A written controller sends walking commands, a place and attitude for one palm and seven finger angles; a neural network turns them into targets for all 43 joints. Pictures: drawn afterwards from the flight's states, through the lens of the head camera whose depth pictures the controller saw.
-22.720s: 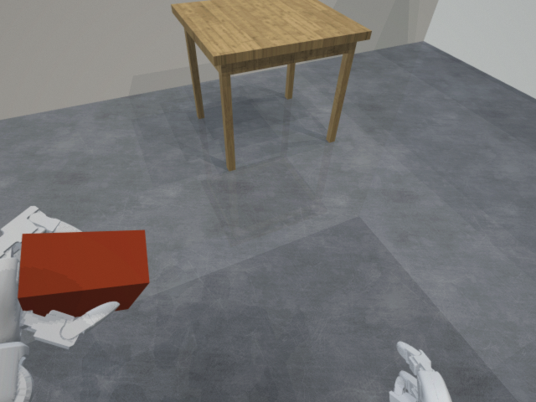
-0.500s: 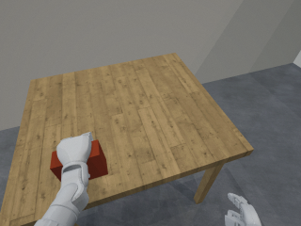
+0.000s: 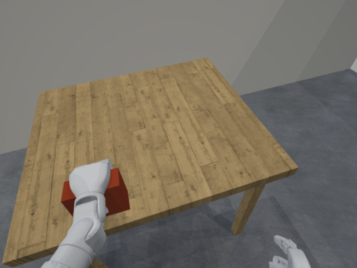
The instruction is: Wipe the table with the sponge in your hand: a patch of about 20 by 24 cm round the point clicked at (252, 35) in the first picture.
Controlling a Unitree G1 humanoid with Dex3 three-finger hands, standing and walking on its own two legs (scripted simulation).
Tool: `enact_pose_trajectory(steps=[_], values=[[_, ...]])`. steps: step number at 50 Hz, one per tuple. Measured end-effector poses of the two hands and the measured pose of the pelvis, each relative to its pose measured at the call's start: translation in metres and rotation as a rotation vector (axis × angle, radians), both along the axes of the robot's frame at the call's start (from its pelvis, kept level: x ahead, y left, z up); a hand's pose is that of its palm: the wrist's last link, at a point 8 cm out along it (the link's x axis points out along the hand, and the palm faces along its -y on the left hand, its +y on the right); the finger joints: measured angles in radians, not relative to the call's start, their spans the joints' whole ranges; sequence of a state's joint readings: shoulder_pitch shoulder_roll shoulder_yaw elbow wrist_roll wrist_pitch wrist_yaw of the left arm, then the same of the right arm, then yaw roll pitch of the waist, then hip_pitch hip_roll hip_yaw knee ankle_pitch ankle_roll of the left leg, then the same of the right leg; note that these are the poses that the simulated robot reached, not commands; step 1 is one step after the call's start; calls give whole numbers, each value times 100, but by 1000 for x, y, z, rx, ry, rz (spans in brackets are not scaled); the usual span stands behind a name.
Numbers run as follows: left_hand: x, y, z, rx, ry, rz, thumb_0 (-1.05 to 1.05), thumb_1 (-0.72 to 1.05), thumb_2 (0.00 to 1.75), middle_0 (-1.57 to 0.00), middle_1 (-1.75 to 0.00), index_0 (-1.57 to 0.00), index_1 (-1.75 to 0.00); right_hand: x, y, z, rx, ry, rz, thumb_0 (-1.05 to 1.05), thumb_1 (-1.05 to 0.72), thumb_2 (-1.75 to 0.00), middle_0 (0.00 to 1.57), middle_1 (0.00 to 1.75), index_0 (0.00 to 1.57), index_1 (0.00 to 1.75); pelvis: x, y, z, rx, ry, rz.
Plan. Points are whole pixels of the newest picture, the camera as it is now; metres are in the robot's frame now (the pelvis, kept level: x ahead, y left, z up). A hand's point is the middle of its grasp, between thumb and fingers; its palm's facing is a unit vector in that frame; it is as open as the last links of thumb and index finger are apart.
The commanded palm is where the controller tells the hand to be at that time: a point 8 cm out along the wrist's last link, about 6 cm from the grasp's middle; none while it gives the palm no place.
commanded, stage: slide across to the third lane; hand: left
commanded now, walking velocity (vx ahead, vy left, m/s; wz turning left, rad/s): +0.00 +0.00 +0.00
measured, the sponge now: (100, 199) +0.28 +0.24 -0.04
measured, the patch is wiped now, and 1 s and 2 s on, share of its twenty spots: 0.60 0.80 1.00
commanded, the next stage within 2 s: wipe forward along the third lane in 0.58 s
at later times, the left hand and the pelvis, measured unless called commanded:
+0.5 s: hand (125, 181) +0.32 +0.18 +0.00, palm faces -0.08 -0.05 -1.00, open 10.2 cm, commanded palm +0.29 +0.15 +0.04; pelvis +0.00 -0.01 +0.00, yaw +0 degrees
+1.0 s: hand (132, 172) +0.35 +0.17 -0.01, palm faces -0.08 -0.03 -1.00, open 10.2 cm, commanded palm +0.33 +0.16 +0.03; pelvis -0.01 -0.02 +0.00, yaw +0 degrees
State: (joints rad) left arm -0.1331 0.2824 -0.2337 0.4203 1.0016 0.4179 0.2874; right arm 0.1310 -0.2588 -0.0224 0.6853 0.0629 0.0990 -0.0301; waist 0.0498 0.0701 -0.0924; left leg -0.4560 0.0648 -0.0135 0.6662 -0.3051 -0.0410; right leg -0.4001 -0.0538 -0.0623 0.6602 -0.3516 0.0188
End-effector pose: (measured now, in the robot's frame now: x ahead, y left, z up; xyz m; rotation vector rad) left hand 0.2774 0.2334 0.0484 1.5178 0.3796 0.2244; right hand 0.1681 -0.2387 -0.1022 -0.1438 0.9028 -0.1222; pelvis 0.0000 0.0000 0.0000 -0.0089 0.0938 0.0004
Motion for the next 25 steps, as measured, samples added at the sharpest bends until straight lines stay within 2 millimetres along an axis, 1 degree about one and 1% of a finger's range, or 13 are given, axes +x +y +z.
enact_pose_trajectory(steps=[4,9,18,25], values=[[2,-5,2,-5,1,-20,0,-50,104,-71,-135,-72,-135,-3,-1,-2,5,-1,-7,1,-91,-90,20,30,20,30,-1,-1,1,0,-1,2],[8,-20,4,-2,-8,-66,0,-50,104,-71,-134,-72,-134,-3,1,-3,16,-2,-2,1,-91,-90,20,30,20,30,-2,-2,1,1,-5,5],[20,-48,3,-9,-21,-90,-1,-50,104,-72,-134,-72,-134,2,2,-1,47,-9,-2,1,-91,-90,20,30,20,30,-1,-6,3,5,-3,-5],[27,-62,2,-4,-17,-83,-1,-50,104,-72,-134,-72,-134,7,-3,1,48,-6,6,1,-91,-90,20,30,20,30,0,-10,4,7,-5,-3]])
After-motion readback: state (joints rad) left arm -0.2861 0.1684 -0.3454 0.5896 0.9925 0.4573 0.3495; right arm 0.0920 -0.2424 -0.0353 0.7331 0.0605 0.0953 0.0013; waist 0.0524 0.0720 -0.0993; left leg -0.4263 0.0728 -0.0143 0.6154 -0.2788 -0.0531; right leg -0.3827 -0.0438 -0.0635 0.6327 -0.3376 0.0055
